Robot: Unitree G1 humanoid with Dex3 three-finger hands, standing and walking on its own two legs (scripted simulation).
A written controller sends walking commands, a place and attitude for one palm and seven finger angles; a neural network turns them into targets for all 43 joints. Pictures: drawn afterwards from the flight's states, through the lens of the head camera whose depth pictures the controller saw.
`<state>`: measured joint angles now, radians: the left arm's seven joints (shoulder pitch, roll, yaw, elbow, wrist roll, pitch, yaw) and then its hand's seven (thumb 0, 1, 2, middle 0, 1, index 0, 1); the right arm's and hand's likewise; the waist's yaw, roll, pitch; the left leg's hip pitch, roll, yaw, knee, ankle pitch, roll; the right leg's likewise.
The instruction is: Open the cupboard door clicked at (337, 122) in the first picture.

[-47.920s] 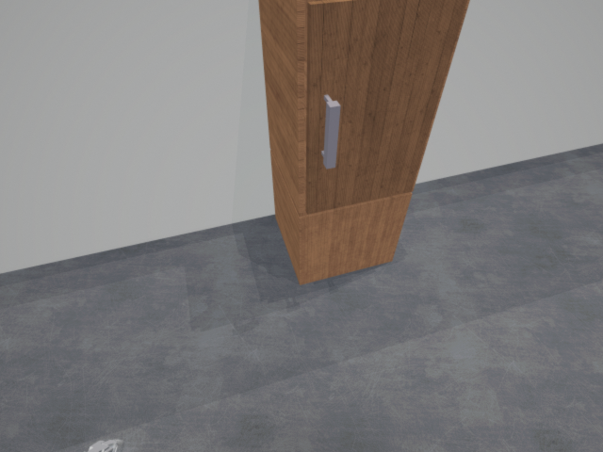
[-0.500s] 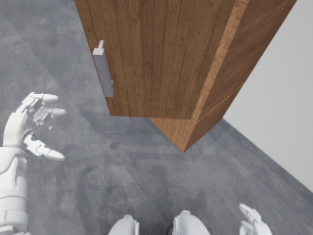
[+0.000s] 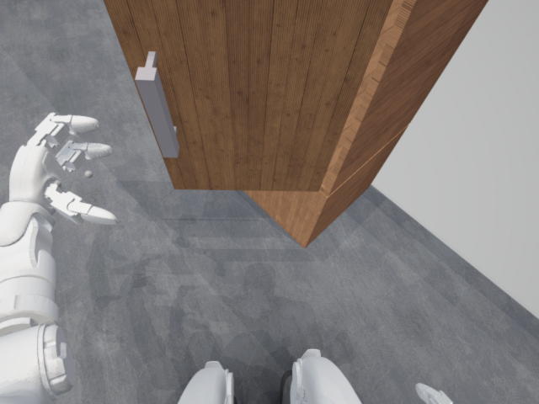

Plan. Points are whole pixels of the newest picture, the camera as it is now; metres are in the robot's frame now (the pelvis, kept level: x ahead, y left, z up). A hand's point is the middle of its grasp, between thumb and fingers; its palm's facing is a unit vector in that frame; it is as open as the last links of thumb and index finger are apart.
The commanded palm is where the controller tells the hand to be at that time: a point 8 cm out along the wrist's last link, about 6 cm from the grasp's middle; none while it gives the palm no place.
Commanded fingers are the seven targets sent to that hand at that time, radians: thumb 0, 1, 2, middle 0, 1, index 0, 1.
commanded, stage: move the hooked fingers beside the handle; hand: left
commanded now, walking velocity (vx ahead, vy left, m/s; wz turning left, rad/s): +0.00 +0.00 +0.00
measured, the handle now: (162, 108) +0.56 +0.18 +0.04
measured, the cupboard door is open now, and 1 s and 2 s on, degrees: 47 47 47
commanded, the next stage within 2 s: slide the fingers in behind the handle in 1.42 s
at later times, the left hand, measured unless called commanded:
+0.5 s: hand (108, 131) +0.50 +0.25 +0.05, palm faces -0.02 -1.00 -0.01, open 14.0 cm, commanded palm +0.49 +0.29 +0.05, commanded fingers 0.00 -0.50 0.30 -0.30 -1.20 -0.30 -1.20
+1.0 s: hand (110, 126) +0.52 +0.25 +0.04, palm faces -0.01 -1.00 -0.02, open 14.0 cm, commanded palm +0.50 +0.28 +0.05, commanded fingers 0.00 -0.50 0.30 -0.30 -1.20 -0.30 -1.20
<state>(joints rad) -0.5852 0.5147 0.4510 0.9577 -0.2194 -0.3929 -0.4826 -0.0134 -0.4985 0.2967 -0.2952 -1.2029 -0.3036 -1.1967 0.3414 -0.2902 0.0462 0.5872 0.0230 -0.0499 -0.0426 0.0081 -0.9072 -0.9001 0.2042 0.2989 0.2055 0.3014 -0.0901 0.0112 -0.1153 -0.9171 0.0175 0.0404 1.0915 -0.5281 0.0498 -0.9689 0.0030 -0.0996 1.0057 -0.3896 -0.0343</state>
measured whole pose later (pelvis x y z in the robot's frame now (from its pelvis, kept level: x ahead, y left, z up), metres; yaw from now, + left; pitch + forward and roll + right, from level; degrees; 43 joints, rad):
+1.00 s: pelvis +0.01 +0.02 -0.01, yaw -2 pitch +26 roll -5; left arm -0.85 0.63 0.49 1.13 -0.12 -0.39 -0.40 -0.01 -0.50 0.30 -0.29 -1.20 -0.30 -1.20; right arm 0.41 -0.27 0.07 0.58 -0.01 0.11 0.00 0.00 -0.91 -0.90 0.20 0.30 0.21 0.30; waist -0.18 0.03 -0.10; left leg -1.03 0.04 0.03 1.13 -0.56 0.07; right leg -1.06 0.03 -0.11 0.99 -0.39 -0.01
